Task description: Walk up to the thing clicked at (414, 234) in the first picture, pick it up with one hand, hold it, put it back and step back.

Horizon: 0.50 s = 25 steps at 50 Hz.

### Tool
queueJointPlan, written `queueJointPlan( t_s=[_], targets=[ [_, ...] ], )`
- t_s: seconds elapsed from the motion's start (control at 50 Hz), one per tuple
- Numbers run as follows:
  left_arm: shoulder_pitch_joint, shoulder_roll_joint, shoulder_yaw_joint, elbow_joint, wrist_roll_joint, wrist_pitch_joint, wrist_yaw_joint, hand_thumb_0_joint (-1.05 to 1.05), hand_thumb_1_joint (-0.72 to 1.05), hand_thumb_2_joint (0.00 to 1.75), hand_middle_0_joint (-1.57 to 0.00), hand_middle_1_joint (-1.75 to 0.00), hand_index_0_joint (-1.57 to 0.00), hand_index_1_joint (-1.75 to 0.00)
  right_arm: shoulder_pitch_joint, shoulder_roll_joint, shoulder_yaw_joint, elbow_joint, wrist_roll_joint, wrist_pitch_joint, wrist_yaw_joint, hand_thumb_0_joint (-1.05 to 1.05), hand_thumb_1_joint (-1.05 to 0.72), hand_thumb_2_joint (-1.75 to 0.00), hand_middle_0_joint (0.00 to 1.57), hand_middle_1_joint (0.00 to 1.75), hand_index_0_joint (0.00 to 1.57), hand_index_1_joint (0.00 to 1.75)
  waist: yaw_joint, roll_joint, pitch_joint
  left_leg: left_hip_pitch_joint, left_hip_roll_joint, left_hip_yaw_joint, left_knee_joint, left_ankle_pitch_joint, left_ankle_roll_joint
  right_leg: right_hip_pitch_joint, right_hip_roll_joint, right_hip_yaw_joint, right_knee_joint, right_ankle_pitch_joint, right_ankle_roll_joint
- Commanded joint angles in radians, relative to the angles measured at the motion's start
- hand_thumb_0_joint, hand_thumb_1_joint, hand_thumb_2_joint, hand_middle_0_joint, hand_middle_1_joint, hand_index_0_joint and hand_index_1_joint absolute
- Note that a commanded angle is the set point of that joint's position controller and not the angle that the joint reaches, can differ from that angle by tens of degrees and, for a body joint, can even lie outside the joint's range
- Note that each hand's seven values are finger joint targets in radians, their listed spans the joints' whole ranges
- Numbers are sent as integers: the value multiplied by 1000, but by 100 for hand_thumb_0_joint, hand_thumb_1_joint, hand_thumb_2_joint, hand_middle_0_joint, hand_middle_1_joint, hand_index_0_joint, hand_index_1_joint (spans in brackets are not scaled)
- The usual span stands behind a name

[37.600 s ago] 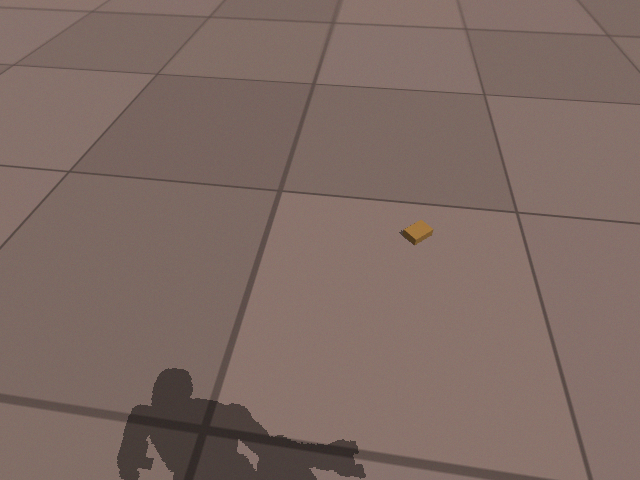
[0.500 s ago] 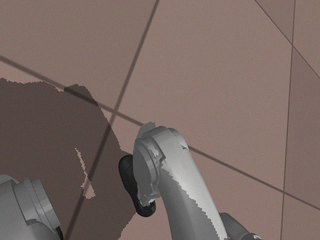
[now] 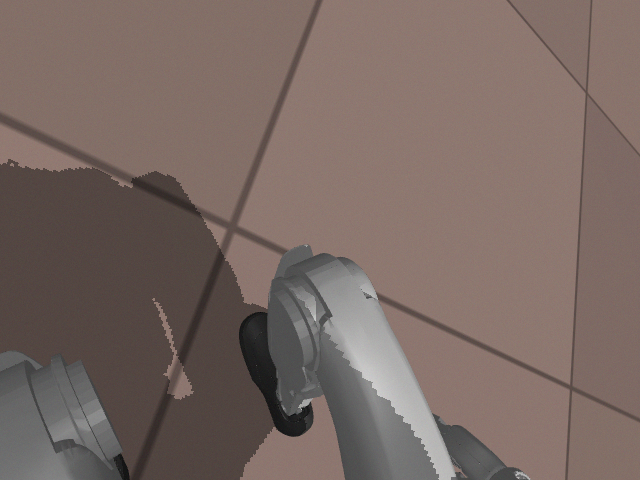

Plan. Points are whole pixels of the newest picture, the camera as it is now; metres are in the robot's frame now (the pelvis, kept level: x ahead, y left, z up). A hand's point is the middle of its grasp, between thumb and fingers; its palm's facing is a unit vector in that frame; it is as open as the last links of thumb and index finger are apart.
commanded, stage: close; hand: left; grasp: from above
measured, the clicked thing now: out of the picture +0.46 +0.39 -0.28
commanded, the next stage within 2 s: settle in 0.34 s
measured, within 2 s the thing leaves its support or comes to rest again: neither
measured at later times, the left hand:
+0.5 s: hand out of the picture +0.45 +0.39 -0.22, palm faces -0.43 -0.14 -0.89, open 8.8 cm
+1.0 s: hand out of the picture +0.45 +0.41 -0.17, palm faces -0.40 -0.12 -0.91, open 5.7 cm
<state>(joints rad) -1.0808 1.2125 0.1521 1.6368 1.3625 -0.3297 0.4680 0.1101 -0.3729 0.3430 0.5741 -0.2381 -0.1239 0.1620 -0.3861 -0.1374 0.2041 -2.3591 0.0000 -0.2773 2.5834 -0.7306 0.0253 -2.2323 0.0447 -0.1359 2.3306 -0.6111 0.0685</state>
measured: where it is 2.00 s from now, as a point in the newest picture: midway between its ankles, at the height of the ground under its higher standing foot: (207, 450)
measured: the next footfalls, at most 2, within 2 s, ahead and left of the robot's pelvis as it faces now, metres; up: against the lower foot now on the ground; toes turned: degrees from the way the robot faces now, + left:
none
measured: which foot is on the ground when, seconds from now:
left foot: down 0.00-1.00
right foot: down 0.00-1.00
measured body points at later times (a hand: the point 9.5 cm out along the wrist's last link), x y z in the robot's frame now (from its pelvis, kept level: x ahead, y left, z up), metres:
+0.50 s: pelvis +0.00 +0.00 +0.00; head +0.27 +0.14 +0.32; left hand +0.47 +0.39 -0.17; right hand +0.06 -0.26 -0.04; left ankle +0.06 +0.12 -0.27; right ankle +0.14 -0.14 -0.27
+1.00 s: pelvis +0.00 +0.00 +0.01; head +0.26 +0.15 +0.35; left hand +0.47 +0.41 -0.12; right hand +0.08 -0.27 -0.03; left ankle +0.06 +0.12 -0.27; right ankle +0.14 -0.14 -0.27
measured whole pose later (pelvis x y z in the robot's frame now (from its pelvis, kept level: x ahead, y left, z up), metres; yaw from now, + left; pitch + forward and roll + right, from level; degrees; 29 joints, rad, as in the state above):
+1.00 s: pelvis +0.00 +0.00 +0.01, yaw +1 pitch +30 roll -18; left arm -1.04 1.10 0.15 1.37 1.30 -0.30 0.28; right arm 0.15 -0.36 0.23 0.56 -0.19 -0.04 0.16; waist -0.31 -0.07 0.12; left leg -2.38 -0.02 -0.25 2.52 -0.70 0.03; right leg -2.23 0.01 -0.13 2.29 -0.62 0.05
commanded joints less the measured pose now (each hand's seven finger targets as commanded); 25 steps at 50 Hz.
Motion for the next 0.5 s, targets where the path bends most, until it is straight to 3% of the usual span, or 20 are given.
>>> queueJointPlan(
  t_s=[0.0,0.02,0.1,0.16,0.24,0.26,0.3,0.34,0.42,0.48],
  targets=[
    [-191,291,35,-105,-25,6,39,0,45,27,-78,-40,-82,-36,197,-351,-112,24,6,11,-10,0,-88,-90,20,30,20,30,-48,555,-609,520,43,73,-291,319,-36,278,15,-138,-148,217,-90],
    [-175,285,32,-86,-23,6,31,0,46,26,-79,-39,-83,-35,194,-334,-93,16,6,13,-8,0,-88,-90,20,30,20,30,-50,539,-582,500,41,73,-287,298,-35,265,13,-138,-149,195,-90],
    [-241,286,15,-161,-41,-10,21,0,52,27,-84,-38,-88,-34,176,-356,-117,2,6,14,-16,0,-88,-90,20,30,20,30,-48,569,-624,519,41,82,-296,278,-31,292,15,-135,-159,198,-88],
    [-168,258,10,-80,-33,-7,14,0,55,28,-86,-37,-90,-33,190,-333,-96,16,8,17,-14,0,-88,-90,20,30,20,30,-52,512,-580,492,41,80,-282,271,-27,273,16,-136,-159,182,-85],
    [-210,295,27,-143,-34,-22,15,0,59,26,-90,-35,-94,-32,187,-358,-118,12,3,23,-20,0,-88,-90,20,30,20,30,-39,567,-621,553,45,67,-303,302,-40,274,12,-138,-152,198,-90],
    [-190,280,14,-125,-31,-18,13,0,58,26,-90,-35,-93,-31,191,-347,-115,17,6,23,-17,0,-88,-90,20,30,20,30,-39,573,-614,548,45,77,-303,297,-36,281,15,-134,-153,196,-88],
    [-176,280,29,-103,-32,-19,16,0,61,28,-92,-35,-95,-31,193,-331,-93,22,4,31,-14,0,-88,-90,20,30,20,30,-43,547,-603,533,47,68,-300,314,-38,279,14,-141,-154,200,-87],
    [-200,285,18,-124,-30,-24,13,0,63,28,-94,-33,-97,-30,193,-348,-112,17,3,29,-19,0,-88,-90,20,30,20,30,-46,554,-611,531,42,84,-289,295,-31,291,16,-132,-161,195,-89],
    [-181,265,7,-85,-32,-21,17,0,69,28,-100,-30,-102,-28,189,-335,-98,27,1,32,-20,0,-88,-90,20,30,20,30,-52,525,-597,495,43,87,-289,273,-25,295,18,-136,-168,187,-84],
    [-183,269,6,-89,-31,-16,15,0,62,31,-100,-33,-103,-31,189,-336,-99,23,0,32,-22,0,-90,-90,20,30,20,30,-47,526,-606,516,45,82,-300,268,-27,291,19,-138,-167,183,-84]
  ],
)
